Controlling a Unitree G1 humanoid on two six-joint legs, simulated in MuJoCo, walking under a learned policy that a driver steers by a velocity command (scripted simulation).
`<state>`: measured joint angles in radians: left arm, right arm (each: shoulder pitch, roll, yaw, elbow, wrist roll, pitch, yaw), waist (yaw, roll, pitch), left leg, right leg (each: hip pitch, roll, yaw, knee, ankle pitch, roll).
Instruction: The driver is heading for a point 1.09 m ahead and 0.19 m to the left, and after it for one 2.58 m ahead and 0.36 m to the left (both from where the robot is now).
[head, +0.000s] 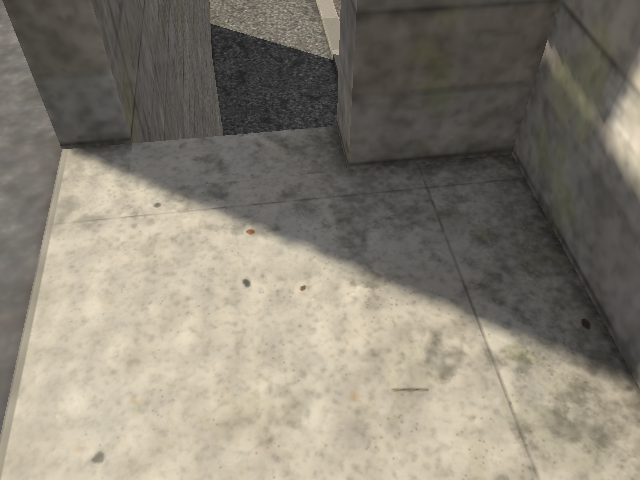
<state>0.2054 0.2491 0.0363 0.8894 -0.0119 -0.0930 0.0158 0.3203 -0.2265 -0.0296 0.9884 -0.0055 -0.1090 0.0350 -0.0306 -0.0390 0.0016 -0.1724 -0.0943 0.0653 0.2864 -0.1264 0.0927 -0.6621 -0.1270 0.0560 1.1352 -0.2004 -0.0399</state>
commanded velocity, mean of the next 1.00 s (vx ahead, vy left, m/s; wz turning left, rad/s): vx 0.50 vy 0.00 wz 0.00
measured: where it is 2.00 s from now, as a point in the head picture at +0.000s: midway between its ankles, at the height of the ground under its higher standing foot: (306, 290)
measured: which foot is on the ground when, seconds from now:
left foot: down 0.00-0.32, up 0.34-0.84, down 0.86-1.00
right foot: up 0.00-0.28, down 0.30-0.86, up 0.88-1.00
